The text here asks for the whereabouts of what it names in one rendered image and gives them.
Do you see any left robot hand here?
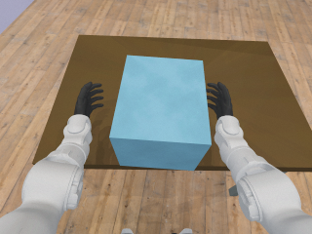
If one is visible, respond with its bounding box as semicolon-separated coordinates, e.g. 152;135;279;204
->
73;82;104;119

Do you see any robot left forearm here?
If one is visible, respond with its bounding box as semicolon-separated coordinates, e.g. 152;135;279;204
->
21;114;93;202

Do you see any robot right forearm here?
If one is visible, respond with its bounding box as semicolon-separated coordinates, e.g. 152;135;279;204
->
214;115;301;207

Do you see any right robot upper arm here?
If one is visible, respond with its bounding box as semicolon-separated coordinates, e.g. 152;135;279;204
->
236;169;312;234

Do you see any table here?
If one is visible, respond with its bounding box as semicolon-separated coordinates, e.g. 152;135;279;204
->
32;34;312;196

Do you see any carton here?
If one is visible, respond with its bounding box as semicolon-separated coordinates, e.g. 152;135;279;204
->
109;55;212;171

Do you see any right robot hand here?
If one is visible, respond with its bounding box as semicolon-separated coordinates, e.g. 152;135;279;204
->
206;82;234;120

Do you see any left robot upper arm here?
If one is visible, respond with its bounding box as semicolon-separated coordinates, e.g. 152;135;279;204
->
0;160;84;234

